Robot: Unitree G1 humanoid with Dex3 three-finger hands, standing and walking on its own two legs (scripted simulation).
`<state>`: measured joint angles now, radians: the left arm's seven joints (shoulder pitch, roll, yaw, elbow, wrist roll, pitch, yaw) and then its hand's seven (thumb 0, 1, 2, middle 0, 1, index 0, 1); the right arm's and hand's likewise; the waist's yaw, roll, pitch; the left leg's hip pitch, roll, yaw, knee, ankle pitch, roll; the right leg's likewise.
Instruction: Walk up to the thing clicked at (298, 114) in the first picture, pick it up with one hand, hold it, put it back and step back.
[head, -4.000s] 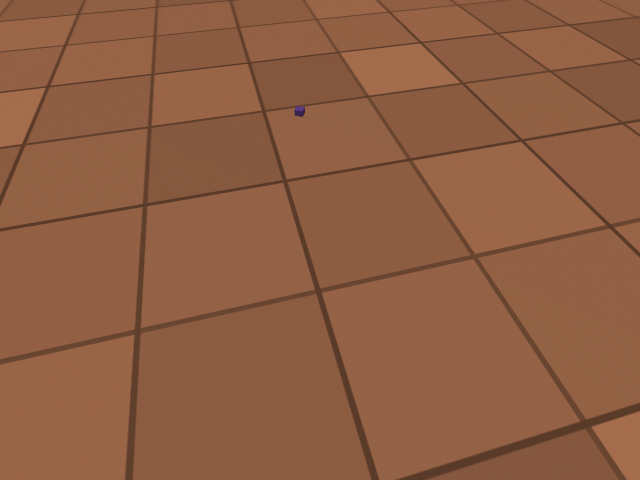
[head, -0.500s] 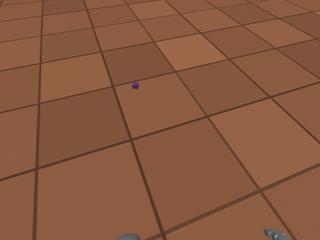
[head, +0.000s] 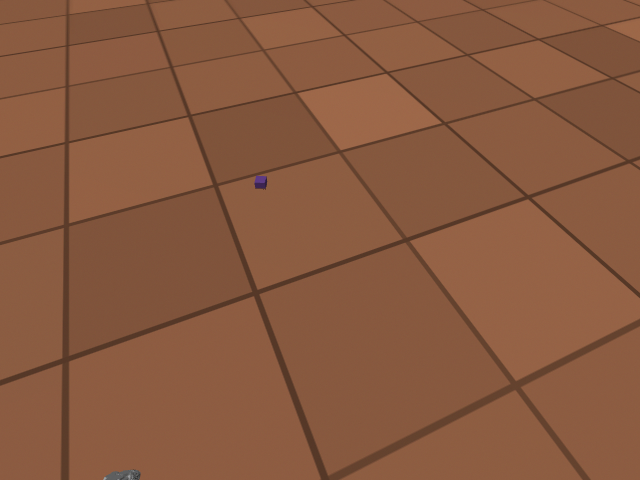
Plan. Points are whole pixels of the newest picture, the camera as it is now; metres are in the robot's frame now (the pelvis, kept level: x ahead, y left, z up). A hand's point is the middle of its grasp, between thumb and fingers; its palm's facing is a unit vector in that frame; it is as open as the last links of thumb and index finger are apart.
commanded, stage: walk up
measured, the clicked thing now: (260, 182) +1.46 +0.31 -0.76
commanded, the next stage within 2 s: stand in 0.24 s
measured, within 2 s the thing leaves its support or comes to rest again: neither
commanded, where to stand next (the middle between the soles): +0.05 +0.01 m, yaw +2 degrees
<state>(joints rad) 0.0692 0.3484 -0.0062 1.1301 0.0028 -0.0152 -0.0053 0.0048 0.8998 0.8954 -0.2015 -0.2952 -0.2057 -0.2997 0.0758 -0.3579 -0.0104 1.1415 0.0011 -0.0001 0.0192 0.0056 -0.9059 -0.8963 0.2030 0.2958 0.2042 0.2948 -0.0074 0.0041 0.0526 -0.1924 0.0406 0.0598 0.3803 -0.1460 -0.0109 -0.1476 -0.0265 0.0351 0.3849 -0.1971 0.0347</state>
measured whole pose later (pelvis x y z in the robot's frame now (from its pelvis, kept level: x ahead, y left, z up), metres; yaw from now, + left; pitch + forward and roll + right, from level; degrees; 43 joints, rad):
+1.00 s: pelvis +0.02 +0.00 +0.00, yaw +0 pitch -2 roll +0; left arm 0.11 0.35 0.00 1.13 0.01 0.00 -0.01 0.01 0.90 0.90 -0.20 -0.30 -0.21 -0.30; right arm 0.08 -0.35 -0.02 1.16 -0.01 -0.01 0.01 0.01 -0.91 -0.90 0.20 0.30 0.20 0.29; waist -0.01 0.00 0.05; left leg -0.14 0.04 0.06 0.32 -0.15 -0.02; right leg -0.09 -0.03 0.03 0.33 -0.20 0.03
